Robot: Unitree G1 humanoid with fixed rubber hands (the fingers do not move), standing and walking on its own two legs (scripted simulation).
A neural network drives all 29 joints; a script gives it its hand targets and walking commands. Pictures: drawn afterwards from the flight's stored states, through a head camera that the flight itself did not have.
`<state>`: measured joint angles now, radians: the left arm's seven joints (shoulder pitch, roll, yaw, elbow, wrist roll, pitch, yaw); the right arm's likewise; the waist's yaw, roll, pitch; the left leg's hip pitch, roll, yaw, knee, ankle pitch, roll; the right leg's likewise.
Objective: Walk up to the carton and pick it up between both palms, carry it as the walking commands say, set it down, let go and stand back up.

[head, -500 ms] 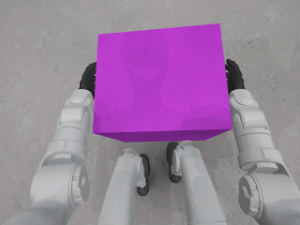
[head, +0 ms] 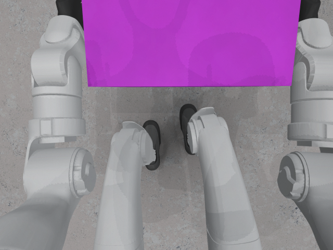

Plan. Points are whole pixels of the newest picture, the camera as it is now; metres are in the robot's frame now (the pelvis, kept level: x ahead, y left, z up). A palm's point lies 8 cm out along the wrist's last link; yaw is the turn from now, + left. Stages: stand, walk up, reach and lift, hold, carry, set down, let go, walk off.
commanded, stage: set down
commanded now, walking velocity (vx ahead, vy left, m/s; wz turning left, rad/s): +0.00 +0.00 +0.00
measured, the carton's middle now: (184, 25) +0.52 -0.09 -0.18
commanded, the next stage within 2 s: none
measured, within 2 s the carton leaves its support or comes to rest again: neither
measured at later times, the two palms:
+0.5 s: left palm (102, 26) +0.54 +0.08 -0.17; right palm (295, 14) +0.50 -0.30 -0.17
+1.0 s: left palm (106, 14) +0.60 +0.09 -0.28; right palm (263, 14) +0.54 -0.28 -0.26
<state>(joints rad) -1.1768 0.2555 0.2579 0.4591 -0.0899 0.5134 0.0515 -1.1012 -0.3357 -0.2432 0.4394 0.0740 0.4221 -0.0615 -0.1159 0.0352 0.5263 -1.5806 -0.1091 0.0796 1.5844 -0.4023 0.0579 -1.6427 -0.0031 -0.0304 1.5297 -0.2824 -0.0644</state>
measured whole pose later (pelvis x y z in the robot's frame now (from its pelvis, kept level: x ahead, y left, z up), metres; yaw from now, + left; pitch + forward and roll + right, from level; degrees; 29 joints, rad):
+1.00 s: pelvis +0.03 +0.00 -0.12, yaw -2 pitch +29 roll +2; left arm -1.43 0.35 0.19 0.80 -0.08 0.37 0.02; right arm -1.30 -0.35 -0.33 0.68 0.15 0.33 -0.09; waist -0.11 -0.04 0.53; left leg -1.97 -0.07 0.11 2.06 -0.59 0.06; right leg -2.06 0.01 -0.06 1.98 -0.42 -0.08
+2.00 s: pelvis +0.04 -0.01 -0.17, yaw -1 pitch +27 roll +2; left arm -1.39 0.34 0.18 0.91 -0.12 0.22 0.03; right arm -1.29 -0.37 -0.25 0.84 0.17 0.27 -0.05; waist -0.15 0.01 0.52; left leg -2.06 -0.08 0.12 2.22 -0.63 0.05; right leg -2.16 0.01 -0.07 2.14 -0.45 -0.10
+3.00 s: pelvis +0.04 -0.01 -0.18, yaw +0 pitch +28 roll +2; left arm -1.45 0.31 0.24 0.98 -0.04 0.19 0.02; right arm -1.29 -0.42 -0.26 0.89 0.17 0.19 0.03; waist -0.13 0.01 0.51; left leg -2.10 -0.08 0.12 2.25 -0.63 0.06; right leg -2.20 0.01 -0.08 2.17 -0.45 -0.10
